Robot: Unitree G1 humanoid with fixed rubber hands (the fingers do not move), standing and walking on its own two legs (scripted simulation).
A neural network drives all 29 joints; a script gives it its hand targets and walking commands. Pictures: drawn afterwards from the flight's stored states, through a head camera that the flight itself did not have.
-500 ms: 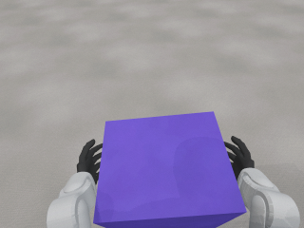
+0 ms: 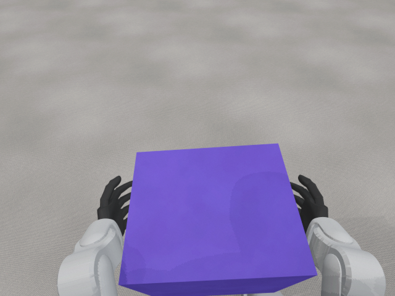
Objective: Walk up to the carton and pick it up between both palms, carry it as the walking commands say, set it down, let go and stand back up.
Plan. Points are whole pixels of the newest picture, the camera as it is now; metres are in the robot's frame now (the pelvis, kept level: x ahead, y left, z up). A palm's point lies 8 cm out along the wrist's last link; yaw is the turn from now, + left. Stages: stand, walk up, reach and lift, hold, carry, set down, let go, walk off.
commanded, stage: carry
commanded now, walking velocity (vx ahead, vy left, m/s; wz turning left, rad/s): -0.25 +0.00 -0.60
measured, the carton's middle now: (211, 228) +0.24 +0.01 +0.01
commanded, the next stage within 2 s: none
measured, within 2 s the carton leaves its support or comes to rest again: neither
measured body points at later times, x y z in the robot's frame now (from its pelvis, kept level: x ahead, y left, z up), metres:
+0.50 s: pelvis -0.15 +0.01 +0.00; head -0.14 +0.03 +0.45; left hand +0.12 +0.14 +0.07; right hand +0.04 -0.20 +0.08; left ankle -0.11 +0.11 -0.73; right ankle -0.03 -0.14 -0.70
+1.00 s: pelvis -0.34 +0.02 +0.00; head -0.36 +0.00 +0.45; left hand -0.06 +0.02 +0.08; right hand -0.26 -0.25 +0.06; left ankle -0.26 +0.14 -0.65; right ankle -0.33 -0.10 -0.73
